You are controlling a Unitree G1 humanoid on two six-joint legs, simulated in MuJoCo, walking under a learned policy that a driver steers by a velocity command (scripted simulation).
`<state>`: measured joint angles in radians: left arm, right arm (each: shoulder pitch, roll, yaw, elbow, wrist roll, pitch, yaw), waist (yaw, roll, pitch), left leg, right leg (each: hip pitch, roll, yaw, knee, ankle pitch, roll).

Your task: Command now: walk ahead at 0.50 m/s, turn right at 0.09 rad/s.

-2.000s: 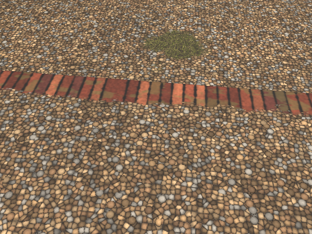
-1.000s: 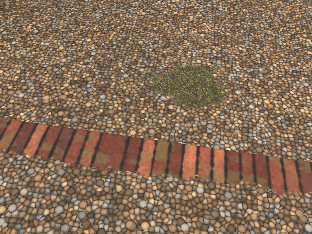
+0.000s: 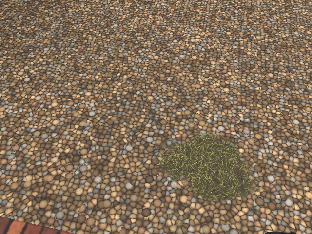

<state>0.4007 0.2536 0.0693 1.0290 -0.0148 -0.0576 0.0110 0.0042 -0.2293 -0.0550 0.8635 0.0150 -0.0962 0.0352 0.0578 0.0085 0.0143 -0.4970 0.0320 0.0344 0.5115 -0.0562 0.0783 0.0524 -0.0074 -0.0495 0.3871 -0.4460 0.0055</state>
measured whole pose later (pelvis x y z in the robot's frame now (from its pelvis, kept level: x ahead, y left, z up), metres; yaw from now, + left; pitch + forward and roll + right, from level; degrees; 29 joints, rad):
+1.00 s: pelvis +0.25 +0.01 +0.01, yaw -21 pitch +1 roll +0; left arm 0.14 0.24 0.05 0.78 0.02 0.01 0.02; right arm 0.19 -0.25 -0.05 0.94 -0.03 -0.01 -0.02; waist -0.01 -0.03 0.01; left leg -0.28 0.02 -0.01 0.55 -0.30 -0.01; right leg -0.37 0.06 0.06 0.55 -0.27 -0.02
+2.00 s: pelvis +0.34 -0.04 +0.01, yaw -21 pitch +0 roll +0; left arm 0.26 0.24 0.07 1.06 -0.02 -0.10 -0.01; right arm 0.31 -0.27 -0.05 1.03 0.04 -0.07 -0.01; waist 0.01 0.04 0.00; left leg -0.30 0.01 -0.04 0.99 -0.45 0.03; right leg -0.21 0.03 -0.04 0.53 -0.32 -0.06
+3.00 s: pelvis +0.86 -0.23 +0.00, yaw -21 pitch +2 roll +1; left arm 0.01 0.24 0.05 0.85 -0.01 -0.11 -0.04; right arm 0.39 -0.27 -0.05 1.01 0.01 -0.06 0.00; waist -0.05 0.01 0.03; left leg -0.09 0.00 -0.01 0.78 -0.47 0.02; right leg -0.49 -0.01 -0.05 0.56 -0.11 -0.07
